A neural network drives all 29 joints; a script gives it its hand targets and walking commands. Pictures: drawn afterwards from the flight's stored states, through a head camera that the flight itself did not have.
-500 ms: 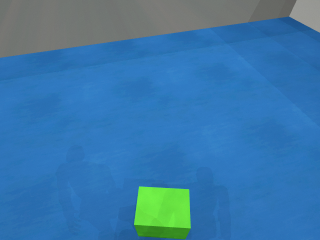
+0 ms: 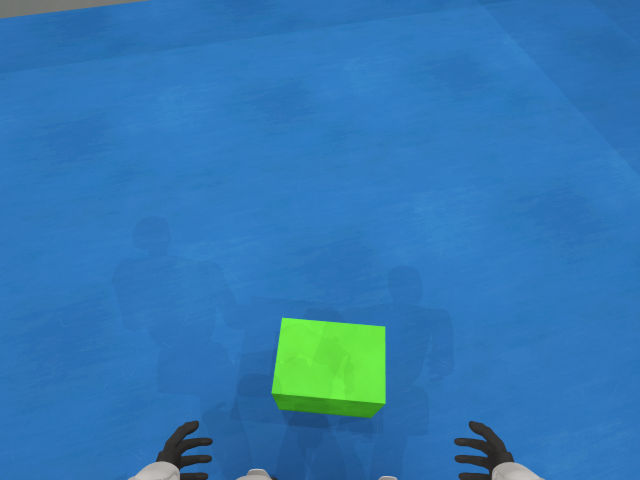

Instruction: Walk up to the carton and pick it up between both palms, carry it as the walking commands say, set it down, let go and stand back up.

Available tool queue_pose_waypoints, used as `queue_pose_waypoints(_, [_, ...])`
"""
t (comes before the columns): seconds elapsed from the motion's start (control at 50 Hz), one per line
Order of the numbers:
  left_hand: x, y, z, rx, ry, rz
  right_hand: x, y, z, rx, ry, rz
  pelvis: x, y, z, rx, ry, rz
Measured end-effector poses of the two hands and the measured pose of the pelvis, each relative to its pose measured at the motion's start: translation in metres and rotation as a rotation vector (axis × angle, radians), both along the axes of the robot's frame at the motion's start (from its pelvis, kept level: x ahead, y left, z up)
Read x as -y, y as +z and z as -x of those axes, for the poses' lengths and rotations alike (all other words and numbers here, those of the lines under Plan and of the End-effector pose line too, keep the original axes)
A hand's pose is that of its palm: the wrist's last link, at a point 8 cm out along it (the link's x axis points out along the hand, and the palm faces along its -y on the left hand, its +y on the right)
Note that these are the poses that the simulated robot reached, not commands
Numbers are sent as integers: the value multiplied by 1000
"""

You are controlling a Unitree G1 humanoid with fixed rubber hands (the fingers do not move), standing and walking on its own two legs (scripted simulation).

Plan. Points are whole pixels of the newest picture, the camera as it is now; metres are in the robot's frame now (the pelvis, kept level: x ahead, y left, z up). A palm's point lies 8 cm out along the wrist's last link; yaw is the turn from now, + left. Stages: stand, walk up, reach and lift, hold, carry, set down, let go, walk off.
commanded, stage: reach and lift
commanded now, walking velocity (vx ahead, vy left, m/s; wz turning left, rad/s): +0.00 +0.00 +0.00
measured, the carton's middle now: (329, 370) +0.40 -0.01 -0.62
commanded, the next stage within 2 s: none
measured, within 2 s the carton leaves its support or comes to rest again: neither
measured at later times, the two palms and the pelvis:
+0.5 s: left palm (183, 398) +0.24 +0.22 -0.16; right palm (490, 414) +0.23 -0.23 -0.15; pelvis -0.09 +0.01 -0.07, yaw -1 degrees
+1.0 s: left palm (207, 303) +0.40 +0.22 -0.19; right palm (470, 324) +0.38 -0.24 -0.19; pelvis -0.08 +0.00 -0.10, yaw -1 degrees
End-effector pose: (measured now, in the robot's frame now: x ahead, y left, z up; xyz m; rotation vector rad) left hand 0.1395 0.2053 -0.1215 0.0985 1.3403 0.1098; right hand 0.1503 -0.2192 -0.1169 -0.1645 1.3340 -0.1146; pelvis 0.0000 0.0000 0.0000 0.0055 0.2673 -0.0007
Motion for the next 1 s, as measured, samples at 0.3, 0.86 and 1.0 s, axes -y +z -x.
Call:
queue_pose_waypoints(0.3, [-13, -30, -38, 229, -39, -17, 15, -29, -19, 242, -24, -31, -16, -50, 60, -23, -14, 3])
queue_pose_waypoints(0.86, [-10, -63, -221, 571, -23, -5, 19, -67, -194, 581, -66, -28, 0, -95, 87, -321, -6, 5])
queue_pose_waypoints(1.0, [-12, -70, -265, 652, -25, 6, 23, -74, -231, 656, -58, -30, 0, -101, 78, -436, -8, 1])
